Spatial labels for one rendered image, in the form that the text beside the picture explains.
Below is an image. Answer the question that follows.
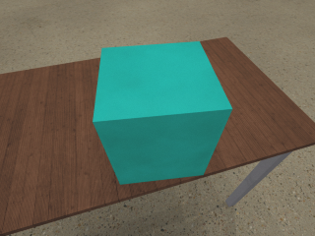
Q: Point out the table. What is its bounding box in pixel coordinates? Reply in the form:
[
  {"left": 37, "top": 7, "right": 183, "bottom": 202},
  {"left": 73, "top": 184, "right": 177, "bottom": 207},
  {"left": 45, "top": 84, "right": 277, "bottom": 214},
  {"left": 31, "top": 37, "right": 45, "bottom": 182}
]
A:
[{"left": 0, "top": 37, "right": 315, "bottom": 236}]

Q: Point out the carton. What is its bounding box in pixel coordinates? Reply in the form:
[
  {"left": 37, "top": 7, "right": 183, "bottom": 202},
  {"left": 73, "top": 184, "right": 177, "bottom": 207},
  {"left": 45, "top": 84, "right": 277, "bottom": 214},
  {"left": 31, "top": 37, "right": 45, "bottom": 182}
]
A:
[{"left": 93, "top": 41, "right": 232, "bottom": 185}]

